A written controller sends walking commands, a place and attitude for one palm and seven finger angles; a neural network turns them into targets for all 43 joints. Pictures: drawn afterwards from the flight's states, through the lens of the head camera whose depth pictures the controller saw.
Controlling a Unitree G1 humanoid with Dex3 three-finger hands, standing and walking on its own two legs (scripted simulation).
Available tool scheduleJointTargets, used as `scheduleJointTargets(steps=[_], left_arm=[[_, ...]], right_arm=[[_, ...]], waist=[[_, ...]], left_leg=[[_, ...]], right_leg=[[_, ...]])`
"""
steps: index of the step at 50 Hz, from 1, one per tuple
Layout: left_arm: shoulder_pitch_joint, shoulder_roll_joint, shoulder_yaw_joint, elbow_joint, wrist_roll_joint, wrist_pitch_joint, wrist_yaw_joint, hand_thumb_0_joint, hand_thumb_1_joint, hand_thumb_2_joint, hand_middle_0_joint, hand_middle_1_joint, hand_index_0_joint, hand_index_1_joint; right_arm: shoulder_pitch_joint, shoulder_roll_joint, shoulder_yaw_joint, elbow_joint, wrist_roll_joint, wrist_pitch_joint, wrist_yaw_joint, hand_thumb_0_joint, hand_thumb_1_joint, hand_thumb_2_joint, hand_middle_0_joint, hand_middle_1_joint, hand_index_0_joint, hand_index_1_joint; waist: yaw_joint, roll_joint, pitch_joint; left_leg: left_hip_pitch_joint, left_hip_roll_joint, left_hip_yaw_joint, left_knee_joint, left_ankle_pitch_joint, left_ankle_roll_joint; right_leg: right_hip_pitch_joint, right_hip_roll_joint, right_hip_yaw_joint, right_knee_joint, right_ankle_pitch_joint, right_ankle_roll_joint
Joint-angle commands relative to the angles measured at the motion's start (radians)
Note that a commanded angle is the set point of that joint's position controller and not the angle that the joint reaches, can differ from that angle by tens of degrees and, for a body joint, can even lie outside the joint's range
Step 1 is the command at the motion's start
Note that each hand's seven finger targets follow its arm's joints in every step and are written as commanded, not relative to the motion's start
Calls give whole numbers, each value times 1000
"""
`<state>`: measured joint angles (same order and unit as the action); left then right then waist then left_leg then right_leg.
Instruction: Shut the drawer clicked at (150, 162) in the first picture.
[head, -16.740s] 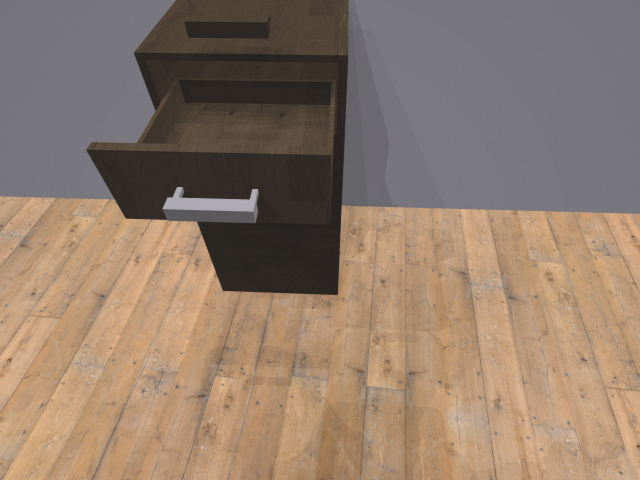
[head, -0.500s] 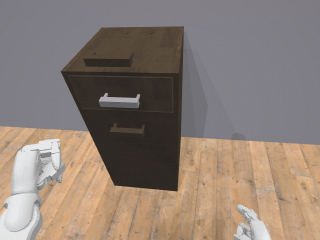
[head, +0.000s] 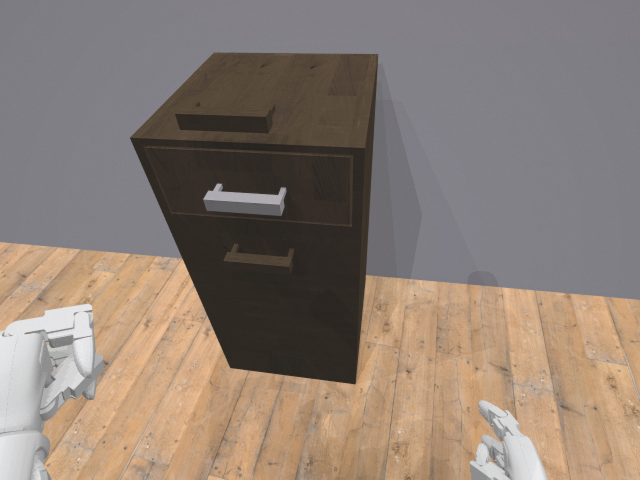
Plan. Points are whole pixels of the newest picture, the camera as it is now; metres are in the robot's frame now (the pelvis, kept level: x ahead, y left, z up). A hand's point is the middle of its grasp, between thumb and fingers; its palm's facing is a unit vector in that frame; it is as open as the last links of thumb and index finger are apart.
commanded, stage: step back with the hand held close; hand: left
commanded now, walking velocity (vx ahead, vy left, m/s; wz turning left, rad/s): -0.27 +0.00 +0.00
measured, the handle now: (247, 196) +0.59 +0.22 +0.02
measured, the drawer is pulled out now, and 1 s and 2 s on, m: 0.00 0.00 0.00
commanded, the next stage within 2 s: stop stepping back and stand still in 1.42 s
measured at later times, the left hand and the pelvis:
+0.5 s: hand (43, 378) +0.16 +0.27 +0.15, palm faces +0.30 -0.81 -0.51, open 3.3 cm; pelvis -0.04 +0.03 -0.01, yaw -1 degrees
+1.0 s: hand out of the picture +0.10 +0.29 +0.17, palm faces +0.38 -0.77 -0.51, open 3.3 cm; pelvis -0.09 +0.04 -0.01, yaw +1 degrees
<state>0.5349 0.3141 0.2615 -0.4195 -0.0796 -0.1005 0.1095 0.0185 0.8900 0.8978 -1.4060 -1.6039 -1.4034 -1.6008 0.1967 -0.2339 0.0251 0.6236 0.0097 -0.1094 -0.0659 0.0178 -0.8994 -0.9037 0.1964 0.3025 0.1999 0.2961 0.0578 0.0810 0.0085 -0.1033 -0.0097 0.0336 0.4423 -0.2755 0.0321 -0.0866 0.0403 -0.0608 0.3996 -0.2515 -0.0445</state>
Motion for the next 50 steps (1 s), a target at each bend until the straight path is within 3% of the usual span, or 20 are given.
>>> scheduleJointTargets(steps=[1,3,6,9,12,13,16,23,28,29,32,34,36,38,40,42,44,46,47,50], left_arm=[[-141,286,258,-239,7,-138,20,0,900,900,-1400,-1600,-1400,-1600],[-60,226,207,-186,16,-133,12,0,900,900,-1400,-1600,-1400,-1600],[40,168,158,-161,18,-130,5,0,900,900,-1400,-1600,-1400,-1600],[86,196,176,-218,20,-129,7,0,900,900,-1400,-1600,-1400,-1600],[106,238,214,-297,20,-129,17,0,900,900,-1400,-1600,-1400,-1600],[101,269,237,-329,17,-130,21,0,900,900,-1400,-1600,-1400,-1600],[120,273,245,-365,18,-131,31,0,900,900,-1400,-1600,-1400,-1600],[117,247,237,-348,28,-145,29,0,900,900,-1400,-1600,-1400,-1600],[53,227,231,-301,51,-160,29,0,900,900,-1400,-1600,-1400,-1600],[49,224,228,-287,54,-162,31,0,900,900,-1400,-1600,-1400,-1600],[35,221,219,-302,55,-173,32,0,900,900,-1400,-1600,-1400,-1600],[21,227,206,-347,45,-181,37,0,900,900,-1400,-1600,-1400,-1600],[21,230,197,-370,44,-191,47,0,900,900,-1400,-1600,-1400,-1600],[32,256,220,-401,45,-201,57,0,900,900,-1400,-1600,-1400,-1600],[53,258,235,-413,58,-214,60,0,900,900,-1400,-1600,-1400,-1600],[51,267,269,-407,82,-229,56,0,900,900,-1400,-1600,-1400,-1600],[42,271,279,-407,82,-230,52,0,900,900,-1400,-1600,-1400,-1600],[82,258,284,-367,72,-238,47,0,900,900,-1400,-1600,-1400,-1600],[108,240,271,-350,64,-240,40,0,900,900,-1400,-1600,-1400,-1600],[117,229,235,-354,36,-257,22,0,900,900,-1400,-1600,-1400,-1600]], right_arm=[[-105,-104,-54,-164,1,-18,2,0,-900,-900,200,300,200,300],[-103,-108,-61,-174,1,5,9,0,-900,-900,200,300,200,300],[-97,-118,-71,-183,2,42,16,0,-900,-900,200,300,200,300],[-111,-121,-80,-207,5,68,14,0,-900,-900,200,300,200,300],[-113,-117,-85,-238,10,83,9,0,-900,-900,200,300,200,300],[-121,-121,-84,-245,8,85,3,0,-900,-900,200,300,200,300],[-110,-115,-83,-258,9,85,-4,0,-900,-900,200,300,200,300],[-89,-130,-91,-247,-5,56,-10,0,-900,-900,200,300,200,300],[-88,-138,-89,-246,-5,32,-11,0,-900,-900,200,300,200,300],[-84,-133,-88,-247,1,30,-13,0,-900,-900,200,300,200,300],[-58,-131,-94,-243,2,23,-4,0,-900,-900,200,300,200,300],[-57,-123,-92,-234,-4,21,1,0,-900,-900,200,300,200,300],[-55,-119,-87,-225,-9,16,2,0,-900,-900,200,300,200,300],[-66,-128,-83,-223,-12,10,-3,0,-900,-900,200,300,200,300],[-80,-138,-80,-231,-10,0,-10,0,-900,-900,200,300,200,300],[-90,-140,-85,-234,-17,-15,-14,0,-900,-900,200,300,200,300],[-89,-124,-90,-233,-25,-23,-14,0,-900,-900,200,300,200,300],[-73,-124,-100,-222,-24,-33,-10,0,-900,-900,200,300,200,300],[-65,-127,-100,-211,-26,-39,-5,0,-900,-900,200,300,200,300],[-47,-127,-96,-161,-29,-55,5,0,-900,-900,200,300,200,300]], waist=[[-46,-121,15],[-50,-127,12],[-56,-70,-78],[-52,-45,-155],[-50,-82,-205],[-43,-59,-220],[-45,-26,-219],[-46,58,-136],[-57,7,-44],[-63,-35,-27],[-73,-164,-50],[-80,-179,-61],[-86,-157,-66],[-85,-66,-82],[-78,64,-90],[-60,178,-95],[-55,130,-89],[-54,43,-80],[-56,36,-74],[-58,33,-137]], left_leg=[[-62,44,-80,11,135,30],[-51,47,-72,20,168,25],[-55,78,-77,-13,295,28],[-48,102,-93,-20,442,33],[-79,111,-104,-9,480,30],[-91,109,-109,-12,490,28],[-136,119,-128,-18,480,27],[-306,175,-193,-125,251,52],[-575,193,-220,-197,-222,87],[-602,181,-222,-183,-266,90],[-507,97,-168,-32,-275,65],[-369,58,-148,64,-199,37],[-289,49,-140,98,-151,25],[-297,75,-174,12,-140,33],[-446,160,-259,-153,-215,68],[-663,266,-373,-308,-416,110],[-645,289,-380,-299,-339,125],[-561,274,-351,-231,-202,127],[-505,262,-338,-217,-148,120],[-183,238,-297,-134,260,97]], right_leg=[[-98,-155,221,-131,291,21],[-117,-164,215,-118,351,26],[-49,-143,145,-36,406,38],[-23,-122,113,23,446,45],[5,-119,112,59,480,40],[14,-115,111,68,482,40],[13,-105,109,98,439,38],[-4,-52,93,182,156,47],[90,-44,123,225,107,51],[92,-50,140,214,128,50],[-36,-125,246,56,32,15],[-185,-184,299,-49,-80,-24],[-270,-201,284,-81,-130,-35],[-243,-149,217,-33,-98,-9],[-76,-49,123,129,-2,41],[106,26,87,369,27,62],[72,32,108,442,-35,60],[16,32,120,360,-103,55],[-21,36,114,306,-125,52],[-172,27,95,118,-130,51]])
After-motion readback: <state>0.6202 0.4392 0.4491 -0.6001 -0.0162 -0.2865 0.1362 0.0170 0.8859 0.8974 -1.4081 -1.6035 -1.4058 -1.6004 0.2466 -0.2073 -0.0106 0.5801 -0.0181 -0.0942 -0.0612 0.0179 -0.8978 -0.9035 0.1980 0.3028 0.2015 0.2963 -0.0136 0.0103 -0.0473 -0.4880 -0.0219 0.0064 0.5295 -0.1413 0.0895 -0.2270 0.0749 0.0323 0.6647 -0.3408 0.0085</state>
